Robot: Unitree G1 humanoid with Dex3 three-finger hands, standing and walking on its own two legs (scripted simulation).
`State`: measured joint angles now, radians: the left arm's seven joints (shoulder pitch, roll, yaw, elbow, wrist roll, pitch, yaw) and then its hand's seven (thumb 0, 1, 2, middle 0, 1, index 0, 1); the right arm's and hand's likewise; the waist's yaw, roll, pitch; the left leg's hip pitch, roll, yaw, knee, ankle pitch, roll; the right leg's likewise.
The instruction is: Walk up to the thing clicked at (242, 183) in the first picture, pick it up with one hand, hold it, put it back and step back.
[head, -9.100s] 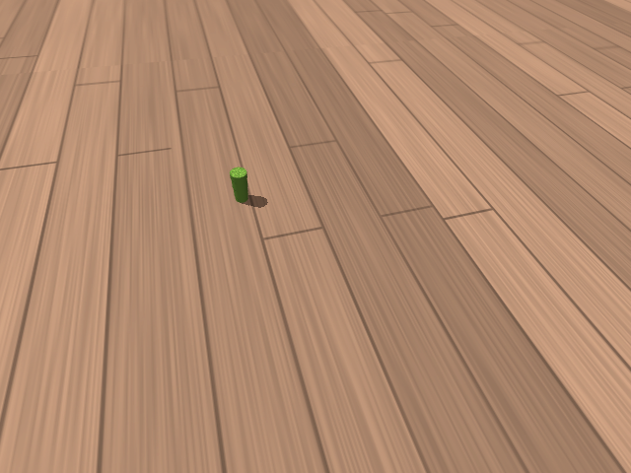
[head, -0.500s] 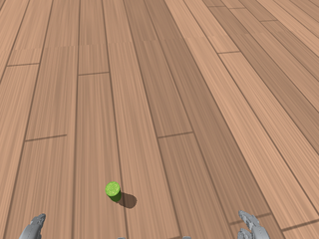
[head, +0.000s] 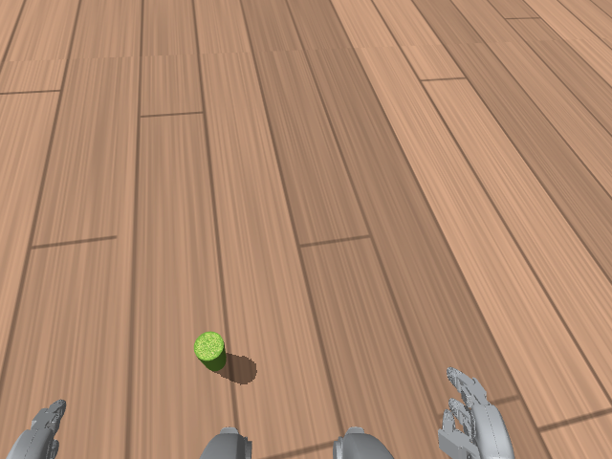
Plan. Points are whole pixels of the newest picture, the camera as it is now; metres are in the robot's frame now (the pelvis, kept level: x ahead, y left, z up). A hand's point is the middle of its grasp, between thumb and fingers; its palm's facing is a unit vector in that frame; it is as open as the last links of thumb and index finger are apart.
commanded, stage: go down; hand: left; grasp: from the side
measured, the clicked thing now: (212, 353) +0.42 +0.20 -0.61
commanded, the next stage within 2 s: approach in 1.94 s
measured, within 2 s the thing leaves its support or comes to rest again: neither
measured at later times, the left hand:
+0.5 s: hand (89, 387) +0.26 +0.33 -0.20, palm faces +0.11 -0.97 -0.22, open 17.2 cm
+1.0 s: hand (90, 367) +0.30 +0.36 -0.27, palm faces +0.13 -0.98 -0.13, open 17.3 cm
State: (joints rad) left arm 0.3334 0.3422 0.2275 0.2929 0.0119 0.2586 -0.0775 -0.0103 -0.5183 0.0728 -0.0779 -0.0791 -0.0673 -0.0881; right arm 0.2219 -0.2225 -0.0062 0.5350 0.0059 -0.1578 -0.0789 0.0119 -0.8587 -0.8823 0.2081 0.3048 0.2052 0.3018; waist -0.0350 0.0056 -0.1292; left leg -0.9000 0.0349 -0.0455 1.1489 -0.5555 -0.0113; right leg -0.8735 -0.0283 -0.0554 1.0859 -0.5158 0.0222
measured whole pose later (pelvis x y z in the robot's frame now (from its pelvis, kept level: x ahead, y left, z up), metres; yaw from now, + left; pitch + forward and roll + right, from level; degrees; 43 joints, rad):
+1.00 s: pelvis -0.09 +0.00 -0.24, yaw -4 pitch +33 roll -6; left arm -0.48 0.75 0.73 1.02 -0.15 -0.39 -0.60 -0.02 -0.49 0.06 -0.05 -0.07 -0.05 -0.07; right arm 0.13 -0.33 0.07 0.67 -0.02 -0.17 -0.03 0.01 -0.91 -0.90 0.21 0.30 0.21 0.30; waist -0.08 -0.02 -0.14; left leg -1.94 0.02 -0.11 2.05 -0.69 -0.02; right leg -1.91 -0.03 -0.06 1.97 -0.64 0.02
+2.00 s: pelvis -0.10 +0.01 -0.31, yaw -5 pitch +31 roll -8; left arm -0.66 0.93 0.82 1.11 -0.16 -0.40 -0.69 -0.02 -0.49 0.09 -0.04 -0.08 -0.03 -0.08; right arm 0.12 -0.36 0.14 0.67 -0.05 -0.15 -0.01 0.01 -0.91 -0.90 0.21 0.30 0.21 0.30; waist -0.12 -0.04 -0.07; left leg -2.15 0.00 -0.13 2.29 -0.69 0.00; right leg -2.09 -0.04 -0.07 2.18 -0.64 0.03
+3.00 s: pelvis -0.11 +0.02 -0.40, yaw -14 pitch +14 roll -17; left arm -0.69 0.88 0.66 1.48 -0.11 -1.01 -0.28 -0.02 -0.60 0.03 -0.06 -0.08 -0.06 -0.08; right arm -0.12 -0.39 0.47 0.57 -0.31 -0.03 0.10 0.00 -0.95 -0.90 0.21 0.30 0.21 0.30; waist -0.27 -0.25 0.27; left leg -2.22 0.00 -0.33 2.65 -0.71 0.00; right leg -2.09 0.04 -0.21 2.38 -0.58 0.06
